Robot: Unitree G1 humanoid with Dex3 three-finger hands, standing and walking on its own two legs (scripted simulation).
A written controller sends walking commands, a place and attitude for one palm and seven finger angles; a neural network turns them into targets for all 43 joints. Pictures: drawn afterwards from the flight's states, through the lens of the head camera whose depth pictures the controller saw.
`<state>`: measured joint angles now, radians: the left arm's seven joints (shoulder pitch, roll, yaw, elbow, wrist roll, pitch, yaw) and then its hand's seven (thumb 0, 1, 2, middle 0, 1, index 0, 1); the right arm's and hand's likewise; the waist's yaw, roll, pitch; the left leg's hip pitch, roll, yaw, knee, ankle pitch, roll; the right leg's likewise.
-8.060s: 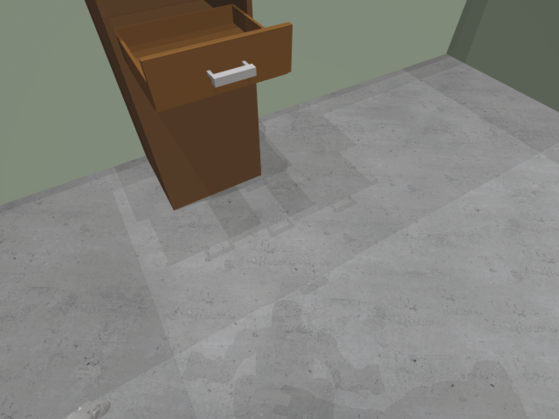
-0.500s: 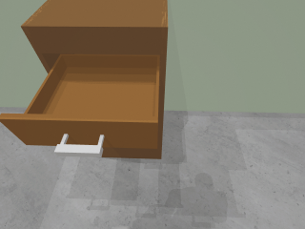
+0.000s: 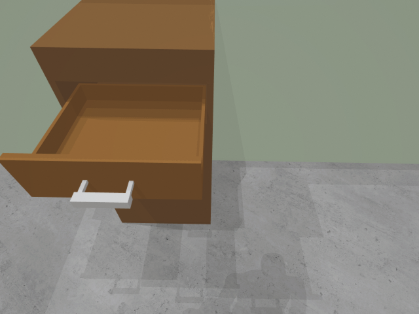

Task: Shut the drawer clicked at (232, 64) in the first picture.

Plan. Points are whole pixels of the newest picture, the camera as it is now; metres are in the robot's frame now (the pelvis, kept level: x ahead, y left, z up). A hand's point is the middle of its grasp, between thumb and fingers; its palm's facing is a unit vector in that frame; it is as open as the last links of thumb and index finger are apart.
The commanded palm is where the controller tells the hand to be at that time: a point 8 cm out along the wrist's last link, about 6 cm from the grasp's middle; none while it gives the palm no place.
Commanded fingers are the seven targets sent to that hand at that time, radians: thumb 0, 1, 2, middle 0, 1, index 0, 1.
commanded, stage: come to a stop and stand still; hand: left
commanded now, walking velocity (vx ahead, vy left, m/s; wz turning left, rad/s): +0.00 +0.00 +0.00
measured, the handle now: (104, 192) +0.36 +0.26 +0.00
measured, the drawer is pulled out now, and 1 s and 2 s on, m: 0.30 0.30 0.30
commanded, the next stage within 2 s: look again from close up in 0.14 s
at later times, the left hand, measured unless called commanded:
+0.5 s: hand out of the picture +0.04 +0.22 -0.18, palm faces +0.01 -0.98 -0.22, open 7.4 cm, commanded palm none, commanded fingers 0.00 0.90 0.90 -0.20 -0.30 -0.20 -0.30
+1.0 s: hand out of the picture +0.14 +0.25 -0.10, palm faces +0.22 -0.95 -0.20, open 7.3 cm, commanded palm +0.11 +0.29 -0.06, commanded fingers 0.00 0.90 0.90 -0.34 -0.45 -0.34 -0.45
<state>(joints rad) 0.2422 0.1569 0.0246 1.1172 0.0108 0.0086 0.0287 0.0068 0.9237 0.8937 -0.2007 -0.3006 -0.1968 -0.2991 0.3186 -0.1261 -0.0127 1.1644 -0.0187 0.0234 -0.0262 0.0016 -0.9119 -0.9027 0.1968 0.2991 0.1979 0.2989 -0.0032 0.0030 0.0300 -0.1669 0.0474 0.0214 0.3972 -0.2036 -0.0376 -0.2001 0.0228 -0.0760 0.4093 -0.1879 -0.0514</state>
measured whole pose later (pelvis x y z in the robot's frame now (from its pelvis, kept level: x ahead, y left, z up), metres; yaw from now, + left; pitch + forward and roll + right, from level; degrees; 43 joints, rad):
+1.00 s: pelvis +0.01 +0.06 -0.01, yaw +0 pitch +0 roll +1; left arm 0.48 0.18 0.05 0.30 -0.10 0.00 0.10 0.02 0.91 0.89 -0.22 -0.32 -0.22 -0.32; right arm 0.34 -0.18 0.00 0.88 0.02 -0.19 -0.05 0.01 -0.92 -0.90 0.20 0.30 0.20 0.30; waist 0.00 -0.02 0.00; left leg -0.24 -0.04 0.06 0.53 -0.29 0.04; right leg -0.29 -0.07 -0.02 0.58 -0.29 0.00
